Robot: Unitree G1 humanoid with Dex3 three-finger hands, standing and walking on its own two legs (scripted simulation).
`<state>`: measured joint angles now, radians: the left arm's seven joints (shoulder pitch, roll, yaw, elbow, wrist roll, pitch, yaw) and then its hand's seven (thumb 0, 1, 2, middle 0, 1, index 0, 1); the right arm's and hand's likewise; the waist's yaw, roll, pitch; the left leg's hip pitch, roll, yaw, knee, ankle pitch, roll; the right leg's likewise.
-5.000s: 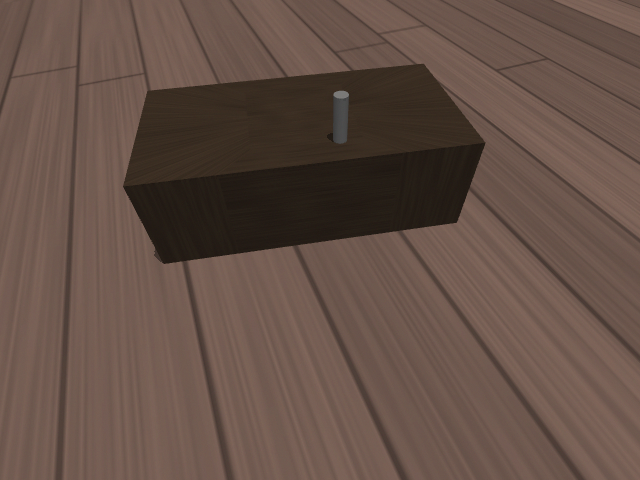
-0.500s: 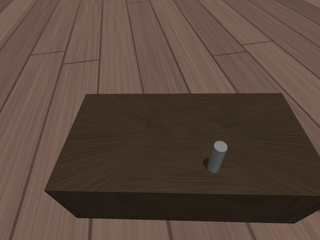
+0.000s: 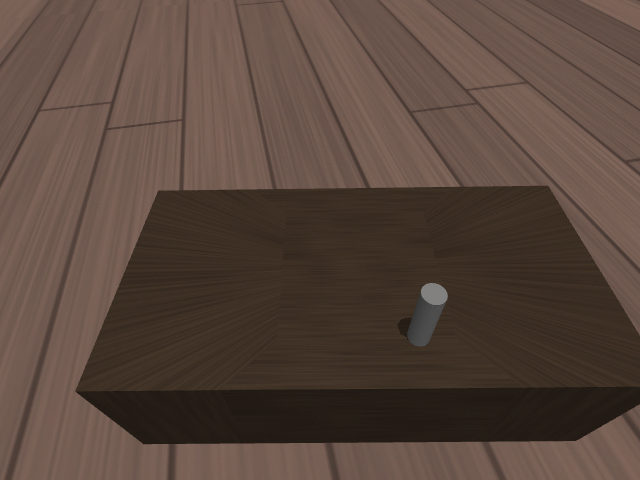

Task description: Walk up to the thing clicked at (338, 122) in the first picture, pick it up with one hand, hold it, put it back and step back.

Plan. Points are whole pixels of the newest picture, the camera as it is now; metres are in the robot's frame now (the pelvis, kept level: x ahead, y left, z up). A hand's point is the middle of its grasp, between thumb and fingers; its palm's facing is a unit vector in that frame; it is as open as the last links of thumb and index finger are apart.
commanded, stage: walk up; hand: right
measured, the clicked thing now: (425, 316) +0.48 -0.22 -0.27
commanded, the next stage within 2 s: stand in 0.38 s
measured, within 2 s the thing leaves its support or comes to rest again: neither
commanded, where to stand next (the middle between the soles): +0.05 -0.01 m, yaw -1 degrees
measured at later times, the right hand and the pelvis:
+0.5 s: hand out of the picture +0.08 -0.25 -0.16, palm faces +0.00 +0.95 -0.32, open 7.4 cm; pelvis +0.00 +0.00 +0.00, yaw +0 degrees
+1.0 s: hand out of the picture +0.06 -0.26 -0.16, palm faces -0.01 +0.94 -0.33, open 7.4 cm; pelvis -0.02 +0.00 +0.00, yaw +0 degrees
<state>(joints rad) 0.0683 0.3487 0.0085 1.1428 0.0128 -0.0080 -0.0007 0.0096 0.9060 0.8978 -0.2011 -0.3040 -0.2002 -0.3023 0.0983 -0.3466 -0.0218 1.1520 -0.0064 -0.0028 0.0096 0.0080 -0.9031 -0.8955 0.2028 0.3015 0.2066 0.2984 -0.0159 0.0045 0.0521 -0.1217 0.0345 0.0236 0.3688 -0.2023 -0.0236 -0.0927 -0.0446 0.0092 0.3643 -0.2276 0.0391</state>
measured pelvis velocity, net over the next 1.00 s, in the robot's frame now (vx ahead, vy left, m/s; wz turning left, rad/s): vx -0.02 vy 0.00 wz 0.01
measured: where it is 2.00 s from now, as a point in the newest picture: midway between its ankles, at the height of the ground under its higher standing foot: outside the picture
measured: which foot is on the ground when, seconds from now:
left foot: down 0.00-1.00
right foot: down 0.00-1.00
